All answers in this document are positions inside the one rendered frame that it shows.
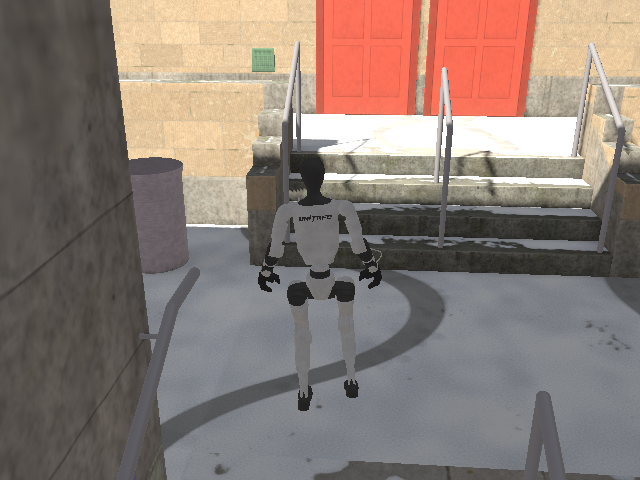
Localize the robot left upper arm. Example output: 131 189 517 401
268 203 294 258

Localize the robot right upper arm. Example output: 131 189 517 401
335 200 367 254

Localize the humanoid robot torso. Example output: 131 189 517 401
293 195 339 300

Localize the robot left forearm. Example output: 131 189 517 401
260 242 279 277

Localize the robot head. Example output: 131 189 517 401
298 158 332 206

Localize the robot right hand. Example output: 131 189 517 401
359 265 382 289

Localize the robot left hand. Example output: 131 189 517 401
258 272 280 292

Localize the robot right forearm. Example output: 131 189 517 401
358 238 378 273

